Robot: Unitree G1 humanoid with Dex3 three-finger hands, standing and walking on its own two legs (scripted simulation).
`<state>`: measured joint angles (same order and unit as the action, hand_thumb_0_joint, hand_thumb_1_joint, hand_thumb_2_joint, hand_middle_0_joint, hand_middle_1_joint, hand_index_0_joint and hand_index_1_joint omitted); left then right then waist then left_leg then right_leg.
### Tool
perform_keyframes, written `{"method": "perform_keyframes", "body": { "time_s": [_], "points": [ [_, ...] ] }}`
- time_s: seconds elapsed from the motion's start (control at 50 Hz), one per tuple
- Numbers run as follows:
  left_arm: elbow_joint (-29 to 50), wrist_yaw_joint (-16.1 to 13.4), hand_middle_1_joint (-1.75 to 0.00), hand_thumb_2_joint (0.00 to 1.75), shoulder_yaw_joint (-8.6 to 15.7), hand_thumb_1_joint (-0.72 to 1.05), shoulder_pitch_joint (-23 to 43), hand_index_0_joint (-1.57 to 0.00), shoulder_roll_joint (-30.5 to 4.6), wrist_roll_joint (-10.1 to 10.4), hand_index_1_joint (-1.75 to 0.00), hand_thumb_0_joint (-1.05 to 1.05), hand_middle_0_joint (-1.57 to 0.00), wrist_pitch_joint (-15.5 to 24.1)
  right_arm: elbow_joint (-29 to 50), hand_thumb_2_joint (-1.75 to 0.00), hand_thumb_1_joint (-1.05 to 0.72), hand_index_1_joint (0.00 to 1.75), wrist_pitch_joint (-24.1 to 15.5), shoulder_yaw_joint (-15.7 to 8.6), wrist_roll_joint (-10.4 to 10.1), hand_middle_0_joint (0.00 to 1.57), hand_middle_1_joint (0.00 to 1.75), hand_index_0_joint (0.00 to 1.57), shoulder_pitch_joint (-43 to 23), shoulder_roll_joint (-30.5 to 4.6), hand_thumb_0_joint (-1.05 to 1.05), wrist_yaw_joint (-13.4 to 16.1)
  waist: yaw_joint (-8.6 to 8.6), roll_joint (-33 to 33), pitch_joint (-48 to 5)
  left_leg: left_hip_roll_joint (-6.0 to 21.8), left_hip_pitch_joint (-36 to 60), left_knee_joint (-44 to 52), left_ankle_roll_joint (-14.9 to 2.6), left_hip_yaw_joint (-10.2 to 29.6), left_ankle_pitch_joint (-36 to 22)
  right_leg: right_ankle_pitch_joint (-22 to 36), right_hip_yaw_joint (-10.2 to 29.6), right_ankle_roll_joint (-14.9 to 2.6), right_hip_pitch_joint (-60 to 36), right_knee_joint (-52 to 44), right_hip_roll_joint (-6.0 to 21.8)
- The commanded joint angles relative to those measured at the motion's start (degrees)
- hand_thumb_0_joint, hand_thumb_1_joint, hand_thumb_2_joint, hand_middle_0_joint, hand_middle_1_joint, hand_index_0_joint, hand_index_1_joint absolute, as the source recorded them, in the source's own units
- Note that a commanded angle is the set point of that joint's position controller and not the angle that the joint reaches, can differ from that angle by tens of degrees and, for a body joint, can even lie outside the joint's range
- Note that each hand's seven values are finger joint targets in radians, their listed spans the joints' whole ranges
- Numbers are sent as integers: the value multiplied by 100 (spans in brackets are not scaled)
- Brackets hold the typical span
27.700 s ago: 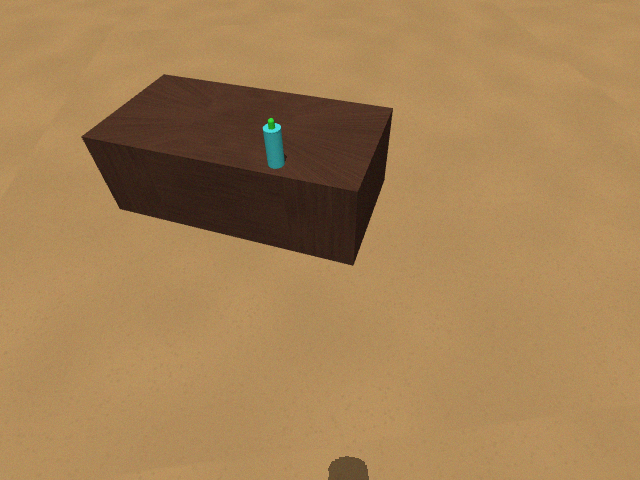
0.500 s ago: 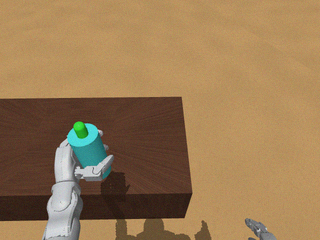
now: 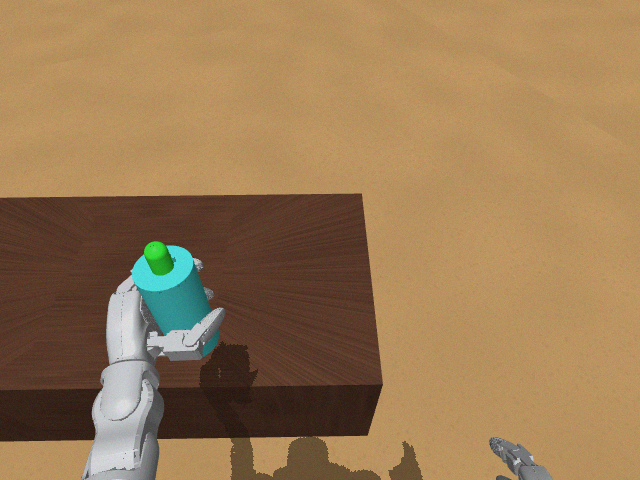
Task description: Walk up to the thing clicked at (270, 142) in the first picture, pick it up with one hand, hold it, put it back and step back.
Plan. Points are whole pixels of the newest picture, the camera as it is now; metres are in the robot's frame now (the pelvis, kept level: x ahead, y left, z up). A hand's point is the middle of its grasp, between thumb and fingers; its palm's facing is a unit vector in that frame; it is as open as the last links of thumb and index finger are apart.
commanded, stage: hold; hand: left
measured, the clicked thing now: (177, 298) +0.33 +0.18 +0.08
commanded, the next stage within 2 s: crouch in 0.56 s
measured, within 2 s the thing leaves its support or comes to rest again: neither
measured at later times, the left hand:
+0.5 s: hand (183, 309) +0.33 +0.18 +0.06, palm faces +0.14 -0.99 -0.01, open 8.7 cm
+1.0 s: hand (192, 317) +0.35 +0.18 +0.01, palm faces +0.13 -0.99 +0.01, open 8.7 cm
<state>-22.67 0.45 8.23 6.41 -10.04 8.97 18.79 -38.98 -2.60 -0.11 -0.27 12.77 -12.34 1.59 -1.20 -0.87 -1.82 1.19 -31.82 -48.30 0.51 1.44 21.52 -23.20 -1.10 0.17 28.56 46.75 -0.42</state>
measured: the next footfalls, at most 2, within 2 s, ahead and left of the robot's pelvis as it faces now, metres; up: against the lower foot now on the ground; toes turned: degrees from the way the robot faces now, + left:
none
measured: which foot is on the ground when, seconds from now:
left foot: down 0.00-1.00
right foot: down 0.00-1.00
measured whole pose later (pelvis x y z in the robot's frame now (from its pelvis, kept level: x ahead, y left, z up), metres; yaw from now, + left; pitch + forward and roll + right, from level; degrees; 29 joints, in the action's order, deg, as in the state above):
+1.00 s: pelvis +0.00 +0.00 -0.02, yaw +0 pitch +10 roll -1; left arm -33.8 4.6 11.5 13.2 -11.7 10.2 23.9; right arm -38.7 -4.0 -0.8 0.1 11.5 -13.1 0.4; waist -2.2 0.0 -2.1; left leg 1.2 -41.1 -54.2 0.6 2.0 23.2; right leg -25.1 -1.6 0.0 37.7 52.6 -0.5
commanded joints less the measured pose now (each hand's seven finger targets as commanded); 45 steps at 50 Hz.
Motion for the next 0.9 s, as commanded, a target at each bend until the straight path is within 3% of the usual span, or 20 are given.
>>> {"method": "perform_keyframes", "body": {
  "time_s": [0.0, 0.1, 0.12, 0.16, 0.2, 0.24, 0.26, 0.34, 0.42, 0.44, 0.46, 0.48, 0.52, 0.58, 0.6, 0.64, 0.66, 0.74, 0.76, 0.88],
  "points": [
    [1304, 53, -144, 130, 342, 38, 1690, -131, -824, 94, -144, 0, -130, 488, 726, -91, -91, 30, -272, -280, -28, 20, 30, 20, -179, -798, 0, 45, 20, -4, -1535, -92, 852, 671, -106, -88, -967, 1357, 3, -62, -430, -778, -22],
    [1280, 82, -143, 127, 154, 34, 1642, -131, -600, 147, -143, 0, -130, 469, 748, -91, -91, 30, -283, -265, -33, 20, 30, 20, -248, -775, 0, 28, 3, 3, -1303, -78, 754, 727, -89, -65, -732, 1082, -34, -82, -283, -789, -43],
    [1384, 52, -142, 127, 360, 35, 1735, -131, -809, 141, -143, 0, -129, 508, 746, -91, -92, 30, -300, -289, -29, 20, 30, 20, -225, -801, 0, 26, 34, 12, -1492, -87, 773, 713, -104, -67, -707, 1064, -27, -77, -337, -797, -38],
    [1653, 33, -142, 127, 301, 35, 1904, -130, -825, 125, -142, 0, -129, 574, 806, -91, -92, 30, -296, -246, -34, 20, 30, 20, -299, -745, 0, 25, 64, -70, -1415, -116, 722, 747, -103, -115, -528, 902, 17, -81, -346, -857, -9],
    [1745, 21, -140, 125, 238, 38, 1841, -129, -802, 99, -140, 0, -128, 588, 767, -91, -91, 30, -316, -258, -24, 20, 30, 20, -195, -763, 0, 54, 23, -70, -1770, -98, 1003, 720, -97, -91, -856, 1220, -5, -70, -483, -782, -28],
    [1890, 11, -140, 125, 288, 37, 1920, -128, -865, 110, -140, 0, -127, 616, 757, -91, -92, 30, -323, -248, -27, 20, 30, 20, -226, -764, 0, 62, 42, -182, -1755, -107, 1021, 713, -83, -101, -852, 1216, 11, -80, -467, -786, -25],
    [1744, 22, -141, 126, 174, 36, 1868, -128, -751, 102, -141, 0, -127, 590, 732, -91, -92, 30, -330, -232, -22, 20, 30, 20, -182, -745, 0, 74, -27, -148, -1698, -91, 1055, 720, -85, -73, -910, 1275, -14, -70, -417, -765, -45],
    [1506, 1, -142, 127, 293, 36, 2011, -130, -849, 89, -143, 0, -129, 563, 691, -91, -92, 30, -343, -244, -27, 20, 30, 20, -233, -771, 0, 70, -22, -185, -1404, -64, 878, 805, -80, -27, -528, 900, -39, -90, -197, -778, -53],
    [1351, 71, -145, 130, 204, 36, 1719, -133, -666, 144, -145, 0, -131, 491, 812, -91, -91, 30, -350, -242, -48, 20, 30, 20, -278, -769, 0, 52, 25, -3, -1327, -70, 738, 804, -86, -32, -603, 960, -63, -91, -319, -792, -52],
    [1305, 72, -145, 130, 305, 36, 1620, -132, -788, 136, -145, 0, -131, 476, 797, -91, -91, 30, -337, -254, -44, 20, 30, 20, -250, -777, 0, 47, 61, -48, -1457, -74, 805, 779, -87, -44, -718, 1049, -51, -89, -370, -787, -53],
    [1409, 94, -145, 129, 169, 37, 1590, -132, -658, 161, -145, 0, -131, 459, 871, -91, -91, 30, -345, -262, -62, 20, 30, 20, -295, -809, 0, 49, 67, 22, -1461, -73, 857, 808, -75, -50, -766, 1081, -68, -95, -446, -805, -56],
    [1558, 104, -144, 129, 231, 38, 1702, -132, -769, 155, -144, 0, -130, 476, 900, -91, -91, 30, -343, -260, -63, 20, 30, 20, -317, -800, 0, 52, 81, -12, -1578, -83, 876, 788, -76, -71, -778, 1096, -47, -92, -484, -823, -51],
    [1445, 119, -143, 128, 157, 34, 1525, -131, -644, 156, -143, 0, -130, 433, 925, -91, -92, 30, -370, -250, -63, 20, 30, 20, -326, -780, 0, 47, 20, 54, -1432, -82, 820, 773, -86, -67, -732, 1063, -53, -81, -416, -825, -58],
    [1752, 74, -141, 126, 201, 34, 1738, -129, -716, 169, -141, 0, -128, 468, 899, -91, -92, 30, -365, -232, -69, 20, 30, 20, -301, -744, 0, 53, 26, 64, -1515, -105, 813, 729, -104, -101, -750, 1127, -8, -61, -457, -862, -29],
    [1848, 28, -140, 126, 368, 34, 1809, -128, -892, 157, -141, 0, -126, 483, 879, -91, -92, 30, -371, -224, -53, 20, 30, 20, -263, -739, 0, 54, 53, -42, -1632, -93, 898, 731, -97, -82, -854, 1210, -26, -62, -510, -795, -42],
    [1784, 10, -137, 130, 251, 40, 1764, -124, -796, 120, -138, 0, -123, 474, 775, -91, -89, 30, -348, -236, -43, 20, 30, 20, -152, -755, 0, 52, -5, -154, -1639, -57, 1062, 733, -72, -48, -1102, 1397, -57, -78, -439, -708, -70],
    [1808, -22, -130, 122, 294, 32, 1871, -124, -812, 110, -130, 0, -123, 493, 781, -90, -90, 30, -341, -253, -42, 20, 30, 20, -166, -759, 0, 53, 11, -143, -1677, -57, 1031, 715, -75, -42, -1118, 1415, -51, -84, -425, -698, -63],
    [1321, 88, -131, 118, 226, 35, 1891, -127, -740, 108, -131, 0, -126, 544, 704, -90, -89, 30, -344, -262, -39, 20, 30, 20, -196, -777, 0, 42, -123, 30, -1280, -47, 727, 665, -111, -16, -843, 1208, -44, -73, -138, -681, -51],
    [1220, 137, -131, 117, 233, 34, 1875, -128, -761, 120, -131, 0, -127, 572, 711, -90, -89, 30, -344, -252, -43, 20, 30, 20, -254, -757, 0, 44, -71, 71, -1217, -72, 616, 637, -119, -44, -723, 1113, -17, -69, -126, -718, -25],
    [352, 390, -134, 120, 487, 34, 2108, -130, -895, 171, -134, 0, -129, 777, 570, -90, -89, 30, -343, -353, 1, 20, 30, 20, -41, -861, 0, -22, -173, 186, -1591, -75, 288, 145, -185, -36, -1002, 1465, 39, -54, 148, -354, 8]
  ]
}}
